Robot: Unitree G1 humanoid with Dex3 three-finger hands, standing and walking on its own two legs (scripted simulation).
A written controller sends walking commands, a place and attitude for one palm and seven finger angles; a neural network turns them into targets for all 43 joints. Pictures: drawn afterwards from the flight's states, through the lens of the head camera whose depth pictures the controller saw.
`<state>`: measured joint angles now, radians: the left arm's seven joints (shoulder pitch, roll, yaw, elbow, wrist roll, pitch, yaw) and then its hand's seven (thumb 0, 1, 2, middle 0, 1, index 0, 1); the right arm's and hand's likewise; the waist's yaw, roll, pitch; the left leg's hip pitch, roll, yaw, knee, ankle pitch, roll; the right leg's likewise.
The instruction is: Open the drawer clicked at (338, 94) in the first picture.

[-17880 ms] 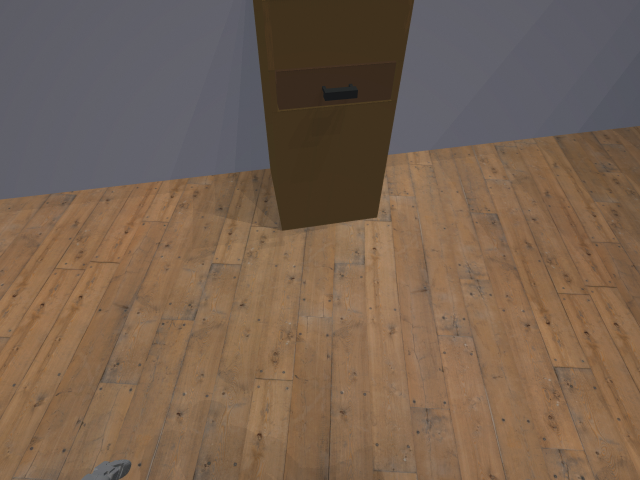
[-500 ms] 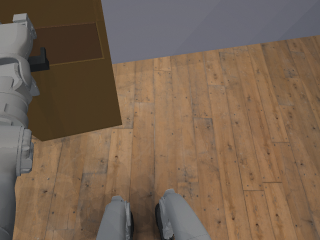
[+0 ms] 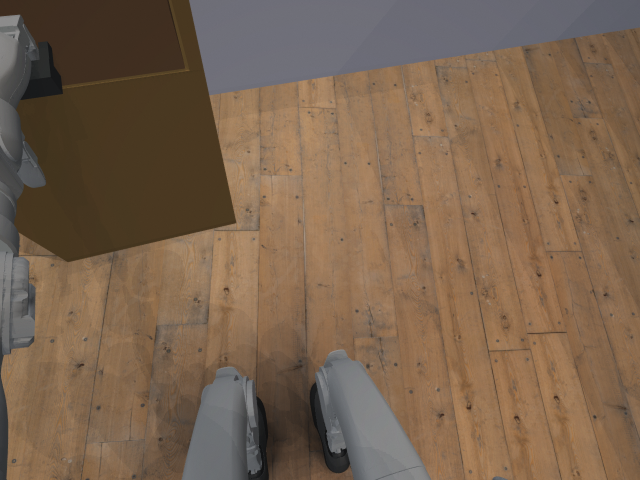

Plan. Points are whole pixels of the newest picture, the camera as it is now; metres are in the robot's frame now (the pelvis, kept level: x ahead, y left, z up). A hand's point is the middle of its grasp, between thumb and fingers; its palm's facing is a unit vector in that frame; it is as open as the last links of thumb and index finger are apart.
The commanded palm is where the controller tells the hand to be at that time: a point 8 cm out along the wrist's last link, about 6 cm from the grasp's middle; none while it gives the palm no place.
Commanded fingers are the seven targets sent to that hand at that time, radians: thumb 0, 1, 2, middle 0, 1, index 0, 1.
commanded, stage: lower the fingers behind the handle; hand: left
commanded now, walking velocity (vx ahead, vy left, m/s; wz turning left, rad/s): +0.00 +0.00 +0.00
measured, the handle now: (3, 69) +0.62 +0.29 +0.03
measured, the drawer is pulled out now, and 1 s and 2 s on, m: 0.00 0.00 0.00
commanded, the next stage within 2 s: lift the fingers back up to retry in 0.44 s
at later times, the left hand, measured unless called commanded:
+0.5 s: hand (16, 108) +0.57 +0.28 +0.02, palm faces -0.08 -0.01 -1.00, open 13.8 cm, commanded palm +0.58 +0.26 +0.05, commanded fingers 0.00 -0.50 0.30 -0.30 -1.20 -0.30 -1.20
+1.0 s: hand out of the picture +0.57 +0.28 +0.05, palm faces -0.07 -0.05 -1.00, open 13.3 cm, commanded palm +0.58 +0.26 +0.12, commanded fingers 0.00 -0.50 0.30 -0.30 -1.20 -0.30 -1.20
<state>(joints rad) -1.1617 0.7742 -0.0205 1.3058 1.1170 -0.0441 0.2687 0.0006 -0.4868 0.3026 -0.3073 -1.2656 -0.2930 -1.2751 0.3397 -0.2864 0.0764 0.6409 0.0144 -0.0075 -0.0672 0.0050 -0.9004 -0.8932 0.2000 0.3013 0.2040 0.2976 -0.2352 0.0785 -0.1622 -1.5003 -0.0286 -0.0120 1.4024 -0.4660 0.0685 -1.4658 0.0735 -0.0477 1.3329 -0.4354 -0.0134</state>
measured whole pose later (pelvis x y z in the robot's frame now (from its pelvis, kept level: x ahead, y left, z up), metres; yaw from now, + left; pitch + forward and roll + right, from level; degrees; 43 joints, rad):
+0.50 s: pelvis +0.02 -0.01 +0.02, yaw +1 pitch +32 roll -5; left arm -1.10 0.71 0.00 1.29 1.11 -0.02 0.33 0.00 -0.49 0.30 -0.33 -1.21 -0.30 -1.25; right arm 0.33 -0.27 0.07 0.67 0.00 0.02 -0.04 0.00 -0.90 -0.89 0.20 0.30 0.20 0.30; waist -0.21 0.06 -0.18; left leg -1.43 -0.02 -0.05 1.36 -0.49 0.04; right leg -1.39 0.08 -0.08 1.28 -0.46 -0.04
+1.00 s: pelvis +0.06 +0.00 +0.06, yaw +1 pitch +31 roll -5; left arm -0.91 0.67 0.08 1.13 1.09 -0.10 0.33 0.00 -0.48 0.30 -0.34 -1.20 -0.41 -1.22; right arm 0.36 -0.25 0.02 0.72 -0.02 0.03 -0.03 0.00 -0.90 -0.89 0.20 0.30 0.20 0.30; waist -0.18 0.08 -0.17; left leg -1.25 -0.02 -0.05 1.20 -0.48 0.05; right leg -1.20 0.09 -0.06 1.10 -0.44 -0.03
